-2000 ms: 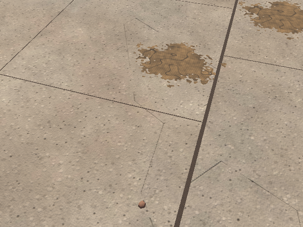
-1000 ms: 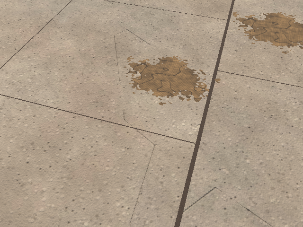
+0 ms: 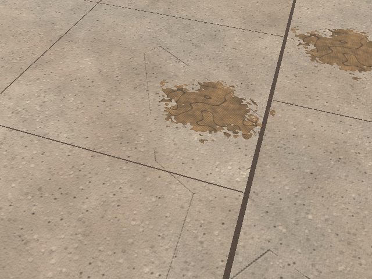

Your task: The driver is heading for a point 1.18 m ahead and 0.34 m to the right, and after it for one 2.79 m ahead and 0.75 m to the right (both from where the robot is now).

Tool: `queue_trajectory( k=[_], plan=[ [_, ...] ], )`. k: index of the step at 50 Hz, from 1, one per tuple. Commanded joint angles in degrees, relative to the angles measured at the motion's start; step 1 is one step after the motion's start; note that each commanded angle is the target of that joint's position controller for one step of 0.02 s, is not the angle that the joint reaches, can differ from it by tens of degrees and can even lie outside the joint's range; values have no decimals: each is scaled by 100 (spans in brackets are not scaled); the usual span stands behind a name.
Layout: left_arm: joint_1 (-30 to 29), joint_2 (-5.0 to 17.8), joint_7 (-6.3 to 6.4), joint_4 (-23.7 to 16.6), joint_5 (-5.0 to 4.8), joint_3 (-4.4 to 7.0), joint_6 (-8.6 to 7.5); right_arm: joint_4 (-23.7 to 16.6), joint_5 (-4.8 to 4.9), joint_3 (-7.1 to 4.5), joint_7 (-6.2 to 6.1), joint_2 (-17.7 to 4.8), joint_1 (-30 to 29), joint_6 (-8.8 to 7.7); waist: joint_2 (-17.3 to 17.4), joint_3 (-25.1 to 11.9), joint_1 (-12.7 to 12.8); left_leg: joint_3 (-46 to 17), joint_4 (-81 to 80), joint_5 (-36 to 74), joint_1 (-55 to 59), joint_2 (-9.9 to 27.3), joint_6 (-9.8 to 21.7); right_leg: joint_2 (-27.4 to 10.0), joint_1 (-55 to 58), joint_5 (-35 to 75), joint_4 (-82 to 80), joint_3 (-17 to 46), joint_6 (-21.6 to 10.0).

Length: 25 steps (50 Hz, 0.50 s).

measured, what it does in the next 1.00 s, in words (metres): walks ahead, turning right: left foot, then right foot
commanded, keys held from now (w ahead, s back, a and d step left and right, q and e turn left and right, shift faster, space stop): w+shift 0.30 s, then w+e+shift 0.70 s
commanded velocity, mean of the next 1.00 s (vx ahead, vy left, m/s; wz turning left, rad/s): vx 0.91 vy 0.00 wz -0.47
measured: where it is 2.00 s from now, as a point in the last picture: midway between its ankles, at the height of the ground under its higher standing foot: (268, 119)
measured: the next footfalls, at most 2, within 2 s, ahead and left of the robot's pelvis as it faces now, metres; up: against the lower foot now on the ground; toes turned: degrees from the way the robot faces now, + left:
left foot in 0.20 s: +0.29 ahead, +0.18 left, +0.00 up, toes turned +6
right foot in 0.72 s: +0.71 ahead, +0.04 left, +0.00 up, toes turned -19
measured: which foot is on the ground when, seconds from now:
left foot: up 0.00-0.18, down 0.20-0.68, up 0.70-1.00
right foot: down 0.00-0.22, up 0.24-0.70, down 0.72-1.00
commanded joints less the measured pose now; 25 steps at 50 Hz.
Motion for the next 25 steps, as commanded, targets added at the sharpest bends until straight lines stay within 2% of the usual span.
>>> queue_trajectory(
  k=[1,5,7,8,9,10,11,12,13,14,15,16,17,18,19,21,23,25],
  plan=[
    [56,557,-10,-263,13,99,-211,-727,26,-95,85,-268,-1049,-85,-322,1264,-63,-104,-377,464,-1495,214,-58,-1696,-299,-1058,-1109,1332,-839],
    [269,761,-51,-314,39,140,-307,-1181,29,-96,147,-316,-1731,-77,-371,1410,148,185,-1193,583,-1092,172,144,-1780,-308,-282,-1230,948,-874],
    [196,876,-77,-341,41,160,-330,-1326,18,-120,152,-391,-1725,-103,-429,1388,71,385,-1445,331,-656,65,355,-1831,-215,772,-1011,686,-836],
    [29,962,-93,-378,40,171,-339,-1302,21,-154,127,-450,-1395,-119,-497,1199,-143,543,-1542,120,-16,-128,483,-1799,-305,2127,-546,442,-762],
    [-117,1056,-109,-395,48,190,-331,-1119,39,-230,76,-572,-614,-152,-505,756,-532,679,-1548,33,1047,-405,579,-1728,-492,3740,461,156,-673],
    [-256,1119,-121,-426,64,194,-306,-729,40,-360,-1,-802,664,-191,-288,36,-1123,756,-1674,-75,2644,-656,659,-1459,-1017,4652,2028,-194,-519],
    [-383,1094,-144,-539,75,162,-298,-404,-57,-534,-91,-1305,1926,-258,226,-697,-1678,-164,-1870,-1078,4466,45,755,-1055,-2445,3615,4105,-348,-388],
    [-50,172,-272,-844,-98,-20,-368,-310,-191,-634,-90,-1981,2423,-305,1995,-1439,-1284,-3880,-3507,-4627,5368,1892,1208,-43,-4134,-904,6359,2,-212],
    [-721,599,-301,-1040,-122,91,-438,-404,-100,-524,-51,-1608,1648,-293,1351,-946,-1057,-5143,-4455,-4600,4560,1861,1019,-51,-4673,-557,7074,970,-438],
    [-1090,784,-314,-1234,-127,152,-432,-485,-109,-445,-35,-1359,992,-316,890,-277,-665,-4159,-4124,-3744,3933,1826,904,-485,-4958,44,7246,761,-515],
    [-1265,758,-337,-1238,-68,142,-439,-494,-54,-363,1,-1030,791,-377,265,-107,-565,-3268,-4098,-2649,3247,1619,880,-782,-4710,503,6924,650,-508],
    [-1170,567,-361,-1220,-6,131,-366,-496,-21,-305,-7,-883,583,-423,257,-2,-297,-2597,-4163,-2120,2717,1422,697,-898,-4388,630,6638,661,-468],
    [-994,402,-401,-1207,69,103,-250,-451,-25,-215,-28,-651,517,-460,444,117,-87,-2108,-4281,-1900,2236,1290,569,-974,-4123,643,6469,698,-371],
    [-1034,306,-443,-1260,83,97,-137,-399,-13,-171,-52,-535,560,-494,528,331,-1,-1749,-4435,-1721,1962,1203,473,-1015,-4099,660,6394,713,-299],
    [-1172,278,-475,-1352,71,98,-39,-359,19,-157,-76,-541,647,-535,513,566,53,-1442,-4576,-1480,1838,1187,410,-1029,-4318,769,6360,698,-238],
    [-1628,318,-499,-1525,39,104,83,-326,31,-142,-95,-564,852,-595,388,894,-1,-758,-4737,-690,1799,1054,211,-999,-4790,1237,6167,603,-170],
    [-2160,342,-513,-1725,-30,89,108,-357,21,-119,-76,-546,979,-640,361,1069,-104,9,-4900,222,1746,803,22,-858,-4860,1771,5497,328,-191],
    [-2695,378,-539,-1919,-67,74,85,-326,20,-68,-105,-468,1239,-686,336,1201,-243,518,-5024,1155,1943,662,-5,-745,-4867,2184,4831,-39,-253]
  ],
)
